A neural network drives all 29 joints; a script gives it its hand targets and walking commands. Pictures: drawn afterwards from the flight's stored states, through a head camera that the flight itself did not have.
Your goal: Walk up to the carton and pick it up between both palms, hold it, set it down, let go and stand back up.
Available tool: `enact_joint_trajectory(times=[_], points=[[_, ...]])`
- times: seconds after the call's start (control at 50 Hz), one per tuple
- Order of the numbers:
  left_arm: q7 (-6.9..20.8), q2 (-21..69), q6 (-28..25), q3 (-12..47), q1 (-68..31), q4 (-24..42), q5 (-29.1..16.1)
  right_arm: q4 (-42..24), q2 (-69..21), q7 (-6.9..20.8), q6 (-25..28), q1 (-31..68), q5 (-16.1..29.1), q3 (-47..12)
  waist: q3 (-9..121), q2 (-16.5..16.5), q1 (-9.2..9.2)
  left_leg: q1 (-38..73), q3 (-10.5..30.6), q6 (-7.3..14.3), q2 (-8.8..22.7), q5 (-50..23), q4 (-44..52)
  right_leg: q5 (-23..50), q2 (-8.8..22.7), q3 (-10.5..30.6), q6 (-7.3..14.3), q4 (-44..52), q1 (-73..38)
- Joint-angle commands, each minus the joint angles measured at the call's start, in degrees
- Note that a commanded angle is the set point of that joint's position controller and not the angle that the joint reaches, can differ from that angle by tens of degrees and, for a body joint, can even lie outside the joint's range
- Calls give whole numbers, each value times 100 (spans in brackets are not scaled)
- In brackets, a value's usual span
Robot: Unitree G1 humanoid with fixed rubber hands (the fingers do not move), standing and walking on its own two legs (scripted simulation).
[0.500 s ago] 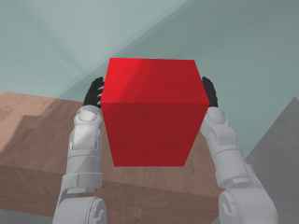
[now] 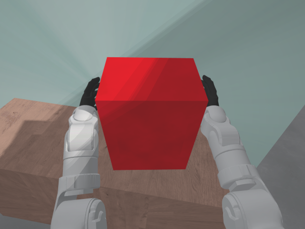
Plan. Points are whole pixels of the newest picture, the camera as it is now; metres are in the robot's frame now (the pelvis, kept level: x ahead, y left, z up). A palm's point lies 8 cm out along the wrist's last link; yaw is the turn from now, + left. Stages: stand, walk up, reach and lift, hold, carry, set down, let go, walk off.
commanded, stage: hold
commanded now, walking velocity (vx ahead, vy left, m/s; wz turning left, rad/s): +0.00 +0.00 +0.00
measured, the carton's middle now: (150, 118) +0.38 +0.00 +0.14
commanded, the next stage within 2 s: none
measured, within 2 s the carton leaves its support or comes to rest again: neither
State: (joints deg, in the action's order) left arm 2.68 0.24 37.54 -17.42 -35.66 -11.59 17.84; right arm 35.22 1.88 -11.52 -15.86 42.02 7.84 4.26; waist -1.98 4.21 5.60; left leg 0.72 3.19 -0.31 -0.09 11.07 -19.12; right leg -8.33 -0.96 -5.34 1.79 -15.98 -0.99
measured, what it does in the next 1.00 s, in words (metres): stands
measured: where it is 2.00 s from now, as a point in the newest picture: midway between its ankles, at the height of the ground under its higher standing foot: outside the picture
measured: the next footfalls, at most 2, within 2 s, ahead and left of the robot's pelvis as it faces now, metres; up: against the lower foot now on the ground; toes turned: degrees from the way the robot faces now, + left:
none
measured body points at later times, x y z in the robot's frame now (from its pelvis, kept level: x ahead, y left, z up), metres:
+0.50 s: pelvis -0.01 +0.00 +0.00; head -0.07 +0.04 +0.44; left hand +0.36 +0.15 +0.20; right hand +0.37 -0.16 +0.22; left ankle +0.01 +0.12 -0.75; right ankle +0.02 -0.10 -0.75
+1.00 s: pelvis +0.00 +0.00 +0.00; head -0.06 +0.03 +0.45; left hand +0.37 +0.16 +0.20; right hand +0.38 -0.15 +0.21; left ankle +0.01 +0.12 -0.75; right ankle +0.02 -0.10 -0.75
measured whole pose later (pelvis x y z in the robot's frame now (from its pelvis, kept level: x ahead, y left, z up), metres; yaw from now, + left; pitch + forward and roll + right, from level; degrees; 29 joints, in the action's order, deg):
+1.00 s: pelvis +0.00 +0.00 +0.00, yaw +0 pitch -9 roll -1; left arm 3.9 0.7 43.0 -18.0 -35.2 -6.7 19.1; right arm 32.6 2.3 -12.1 -20.2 42.7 9.0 2.9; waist -1.4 4.0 5.3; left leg 1.5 2.7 -0.6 0.3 10.9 -18.8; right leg -8.2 -1.3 -4.9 2.1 -15.9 -1.6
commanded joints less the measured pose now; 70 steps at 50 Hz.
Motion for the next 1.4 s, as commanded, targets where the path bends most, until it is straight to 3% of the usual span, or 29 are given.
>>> enact_joint_trajectory(times=[0.0,0.06,0.12,0.14,0.16,0.18,0.22,0.24,0.32,0.44,0.5,0.54,0.56,0.64,0.68,0.72,0.8,0.82,0.86,0.92,1.04,1.08,1.14,1.16,1.18,1.2,1.3,1.38], points=[[690,3091,-233,2710,-3826,612,-858,-1659,-3123,683,269,3889,431,-1927,2161,-534,128,33,-295,-99,-223,-1437,252,1053,-158,42,-438,69,-738],[599,3165,-255,3022,-4058,1108,-1039,-1988,-3231,717,262,3997,609,-2154,2513,-614,147,205,-230,-125,-186,-1843,118,1383,-176,65,-405,-16,-770],[569,3186,-80,2884,-3745,836,-876,-1765,-2982,758,156,3850,542,-2009,1970,-704,52,189,-249,-185,-141,-1529,237,725,-212,12,-356,117,-510],[578,3164,-43,2859,-3660,997,-871,-1789,-3054,776,148,3792,613,-2127,2109,-658,-28,228,-271,-158,-129,-1765,209,946,-208,44,-345,98,-570],[567,3149,-15,2998,-3682,1149,-936,-1884,-3091,770,126,3814,712,-2225,2284,-664,57,255,-252,-168,-143,-1912,137,1180,-195,67,-368,23,-674],[554,3164,-6,2961,-3678,1260,-932,-1921,-3062,757,97,3795,745,-2246,2231,-602,30,241,-268,-187,-151,-2050,87,1274,-220,93,-362,33,-733],[541,3249,22,3139,-3897,1557,-1038,-2173,-3058,754,88,3920,813,-2270,2492,-673,79,291,-230,-226,-140,-2079,83,1228,-232,53,-349,-5,-710],[508,3226,74,3130,-3871,1408,-1009,-1994,-3010,754,27,3837,811,-2246,2212,-814,97,223,-241,-254,-127,-2038,104,1136,-212,107,-309,26,-671],[582,3069,293,2747,-3650,1115,-787,-1788,-2880,792,-127,3901,735,-2064,1701,-636,-11,-90,-276,-144,-85,-1189,383,571,-177,88,-294,146,-669],[502,3116,214,3092,-4238,1546,-1091,-2199,-3244,821,-98,4326,855,-2275,2494,-650,-82,118,-337,-64,-158,-1457,222,863,-143,154,-343,26,-678],[618,2938,345,2486,-3912,656,-781,-1546,-3072,772,-219,4175,604,-1956,1566,-369,-113,-285,-393,96,-150,-606,470,383,-68,197,-383,199,-658],[746,2848,403,2250,-3899,650,-622,-1247,-3064,805,-293,3992,461,-1766,1334,-426,-190,-596,-466,134,-168,-209,699,13,-33,202,-396,227,-656],[782,2873,384,2319,-4151,845,-691,-1204,-3112,822,-278,4024,460,-1683,1562,-511,-59,-538,-448,92,-169,-157,667,-14,-46,189,-401,210,-735],[772,2936,221,2526,-4430,916,-900,-1468,-3289,795,-129,4337,473,-1717,2163,-528,35,-332,-444,55,-225,-715,414,515,-66,167,-386,70,-909],[794,2858,179,2268,-4299,585,-747,-1391,-3348,746,-129,4384,430,-1732,2016,-352,-71,-461,-457,141,-231,-599,470,504,-55,176,-442,121,-935],[816,2863,201,2293,-4187,556,-739,-1453,-3258,726,-127,4328,415,-1710,1982,-460,-25,-486,-434,99,-208,-683,505,551,-50,197,-435,111,-1030],[808,2890,144,2532,-4054,1011,-847,-1739,-3298,673,-79,4063,602,-2005,2429,-531,-6,-100,-420,1,-249,-1581,228,1351,-111,141,-458,15,-1154],[819,2857,162,2495,-3937,854,-795,-1826,-3201,646,-85,4174,594,-2005,2305,-400,-13,-66,-388,-28,-236,-1514,225,1223,-129,122,-462,49,-1115],[841,2891,185,2578,-3906,950,-805,-1768,-3187,615,-117,4059,587,-2015,2236,-514,58,-60,-400,-88,-237,-1520,202,1163,-132,108,-442,51,-1055],[847,2827,220,2468,-3942,1069,-716,-1777,-3223,616,-166,3970,600,-2043,1900,-463,-37,-248,-412,7,-255,-1181,358,914,-99,136,-469,96,-1021],[756,3006,167,2954,-4031,1548,-1013,-2409,-3275,575,-141,4070,884,-2426,2612,-565,64,101,-288,-124,-238,-2037,71,1680,-161,116,-443,-38,-1165],[731,3011,228,2862,-3805,1403,-888,-2245,-3153,592,-226,3882,832,-2319,2139,-690,-34,6,-319,-138,-186,-1875,162,1257,-180,101,-402,26,-943],[755,2987,360,2838,-3771,1417,-846,-2171,-3054,631,-290,3813,825,-2237,1937,-830,41,-62,-325,-134,-164,-1552,260,904,-139,111,-331,119,-808],[734,3241,305,3091,-4042,2022,-983,-2070,-3109,636,-232,3614,846,-2004,2077,-891,394,159,-310,-326,-183,-2028,103,1436,-143,43,-411,-64,-974],[718,3134,325,3045,-3905,2013,-933,-2139,-2980,626,-214,3650,893,-2060,2140,-1011,278,252,-267,-348,-215,-2123,33,1529,-140,30,-396,-33,-1035],[717,3107,362,3082,-3865,1925,-917,-2201,-2936,608,-244,3640,902,-2085,2126,-948,357,303,-290,-354,-213,-2072,30,1523,-133,53,-414,10,-968],[819,2851,406,2631,-3621,1537,-679,-1928,-2860,664,-230,3679,690,-2029,1688,-617,143,-67,-366,-181,-154,-1392,340,1172,-133,5,-405,54,-1036],[768,2902,340,2639,-3765,1512,-731,-2095,-2972,721,-68,3997,682,-2112,1986,-534,24,40,-378,-115,-147,-1531,256,1176,-169,-11,-365,53,-1028]])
